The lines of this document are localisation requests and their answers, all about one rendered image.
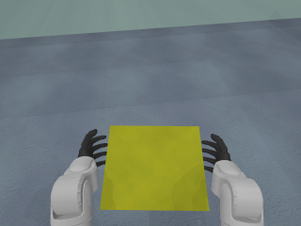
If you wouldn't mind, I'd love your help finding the carton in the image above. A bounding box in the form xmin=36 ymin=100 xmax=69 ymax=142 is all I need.
xmin=100 ymin=125 xmax=210 ymax=211

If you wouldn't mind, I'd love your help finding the right robot forearm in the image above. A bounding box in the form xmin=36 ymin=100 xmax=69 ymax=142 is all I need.
xmin=211 ymin=160 xmax=264 ymax=226

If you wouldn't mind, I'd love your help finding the left robot forearm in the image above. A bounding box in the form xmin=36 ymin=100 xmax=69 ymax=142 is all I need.
xmin=50 ymin=156 xmax=100 ymax=226

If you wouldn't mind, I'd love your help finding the left robot hand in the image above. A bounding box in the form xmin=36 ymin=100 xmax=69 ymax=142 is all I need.
xmin=78 ymin=129 xmax=108 ymax=168

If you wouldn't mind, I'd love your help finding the right robot hand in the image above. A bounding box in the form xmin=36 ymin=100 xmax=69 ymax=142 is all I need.
xmin=201 ymin=134 xmax=231 ymax=173

